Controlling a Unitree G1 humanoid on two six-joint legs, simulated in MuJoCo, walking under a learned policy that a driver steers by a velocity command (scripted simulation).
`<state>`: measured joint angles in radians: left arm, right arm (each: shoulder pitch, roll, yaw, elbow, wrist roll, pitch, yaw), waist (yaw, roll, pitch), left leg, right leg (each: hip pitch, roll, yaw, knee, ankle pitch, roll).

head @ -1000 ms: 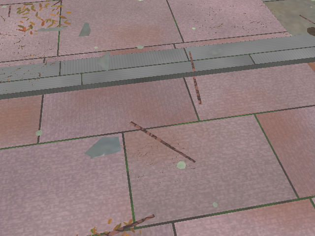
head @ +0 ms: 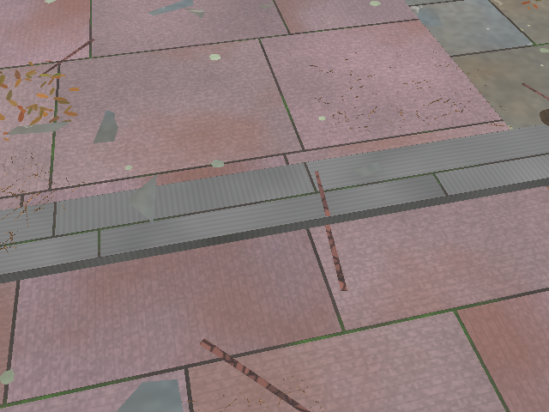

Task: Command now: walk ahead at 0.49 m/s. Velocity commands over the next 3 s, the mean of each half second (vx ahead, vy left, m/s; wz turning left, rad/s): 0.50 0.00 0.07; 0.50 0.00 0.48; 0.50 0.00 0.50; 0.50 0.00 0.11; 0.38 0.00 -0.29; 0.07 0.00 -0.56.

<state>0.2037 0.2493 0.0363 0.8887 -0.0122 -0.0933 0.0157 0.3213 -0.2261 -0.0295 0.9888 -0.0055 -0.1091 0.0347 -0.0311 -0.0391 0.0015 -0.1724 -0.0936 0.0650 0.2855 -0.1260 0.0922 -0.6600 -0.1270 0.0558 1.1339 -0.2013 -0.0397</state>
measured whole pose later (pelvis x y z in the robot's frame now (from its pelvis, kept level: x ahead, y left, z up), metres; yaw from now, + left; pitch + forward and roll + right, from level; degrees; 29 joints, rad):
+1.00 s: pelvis +0.54 +0.01 -0.01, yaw +20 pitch +2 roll +0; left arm 0.21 0.27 0.05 0.86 -0.02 -0.13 0.00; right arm 0.20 -0.27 -0.08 0.78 0.01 -0.06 0.03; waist -0.01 -0.01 0.05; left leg -0.37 -0.10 0.02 0.51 -0.17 0.11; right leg -0.41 -0.06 0.03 1.25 -0.38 -0.01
